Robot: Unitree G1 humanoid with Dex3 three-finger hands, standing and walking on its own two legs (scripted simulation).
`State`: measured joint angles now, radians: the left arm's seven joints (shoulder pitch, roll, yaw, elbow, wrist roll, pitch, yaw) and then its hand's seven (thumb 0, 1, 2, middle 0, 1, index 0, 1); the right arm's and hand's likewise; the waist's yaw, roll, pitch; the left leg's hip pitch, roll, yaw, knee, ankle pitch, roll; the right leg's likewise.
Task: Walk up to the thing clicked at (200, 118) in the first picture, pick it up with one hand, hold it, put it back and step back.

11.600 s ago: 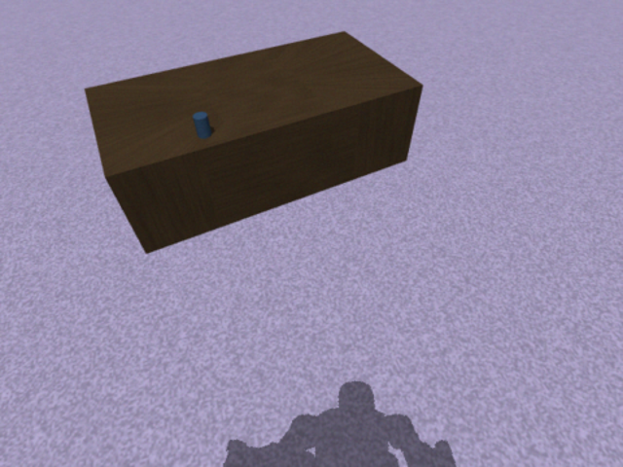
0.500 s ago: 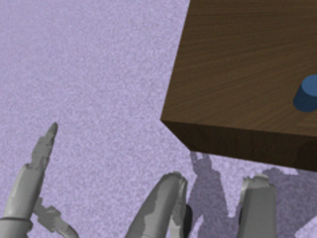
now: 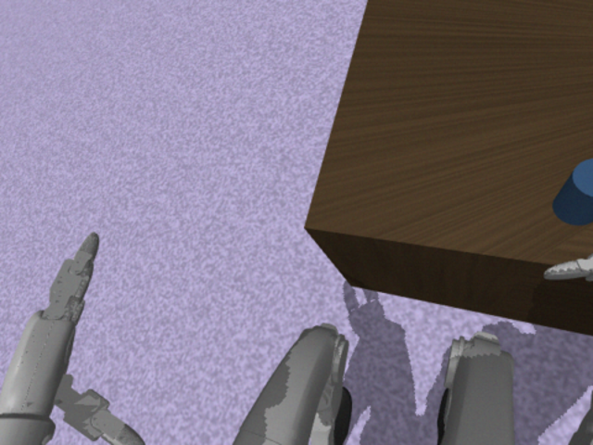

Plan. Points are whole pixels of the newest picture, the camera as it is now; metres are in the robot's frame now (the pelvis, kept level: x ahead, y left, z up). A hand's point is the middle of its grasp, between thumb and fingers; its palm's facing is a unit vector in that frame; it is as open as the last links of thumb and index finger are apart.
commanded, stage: close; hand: right
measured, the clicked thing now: (587, 193) +0.47 -0.26 -0.07
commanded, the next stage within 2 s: settle in 0.94 s
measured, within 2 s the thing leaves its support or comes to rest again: leaves its support in 1.26 s
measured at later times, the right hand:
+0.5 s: hand (585, 195) +0.46 -0.25 -0.05, palm faces +0.25 +0.97 +0.03, open 15.6 cm
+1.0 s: hand (588, 188) +0.47 -0.25 -0.06, palm faces +0.26 +0.97 +0.03, open 8.0 cm
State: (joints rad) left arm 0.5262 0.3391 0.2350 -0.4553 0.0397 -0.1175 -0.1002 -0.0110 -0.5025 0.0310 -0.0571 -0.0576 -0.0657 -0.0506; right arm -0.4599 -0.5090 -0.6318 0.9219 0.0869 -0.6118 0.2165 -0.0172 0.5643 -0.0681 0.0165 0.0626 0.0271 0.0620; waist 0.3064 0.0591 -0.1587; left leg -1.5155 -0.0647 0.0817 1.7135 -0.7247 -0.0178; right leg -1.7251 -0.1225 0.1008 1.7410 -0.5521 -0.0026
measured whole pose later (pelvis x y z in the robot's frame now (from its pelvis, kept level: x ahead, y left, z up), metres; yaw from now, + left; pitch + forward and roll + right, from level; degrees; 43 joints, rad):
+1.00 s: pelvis +0.00 +0.01 +0.00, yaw +1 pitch +30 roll +8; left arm 0.50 0.34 0.22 -0.47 0.06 -0.12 -0.10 -0.01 -0.52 0.04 -0.05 -0.05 -0.05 -0.05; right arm -0.57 -0.57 -0.65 1.01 0.04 -0.61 0.15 -0.01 0.09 -0.64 1.00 0.84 0.99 0.84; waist 0.34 0.06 -0.15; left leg -1.53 -0.08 0.08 1.70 -0.71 -0.01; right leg -1.73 -0.13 0.11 1.72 -0.54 0.01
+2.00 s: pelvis +0.01 -0.01 +0.07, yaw -1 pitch +28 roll +8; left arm 0.47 0.29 0.12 -0.28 0.08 -0.04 -0.07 -0.01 -0.55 0.06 -0.06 -0.05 -0.06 -0.06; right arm -0.61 -0.53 -0.57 1.03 0.03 -0.55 0.13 0.00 0.01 -1.07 0.92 1.09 1.25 1.32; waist 0.29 0.03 -0.16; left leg -1.29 -0.06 0.07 1.45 -0.64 -0.02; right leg -1.49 -0.12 0.08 1.50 -0.50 -0.01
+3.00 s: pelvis +0.04 -0.01 +0.15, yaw -5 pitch +16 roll +3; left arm 0.46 0.23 0.09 -0.01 0.03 0.03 -0.03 -0.01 -0.53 0.04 -0.05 -0.05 -0.05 -0.05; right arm -0.29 -0.25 -0.33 0.64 0.11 -0.44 0.05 0.00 0.01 -1.06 0.92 1.09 1.24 1.33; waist 0.12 0.02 -0.14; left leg -0.82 -0.01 0.01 1.09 -0.55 -0.03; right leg -0.99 -0.08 -0.01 1.12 -0.42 -0.01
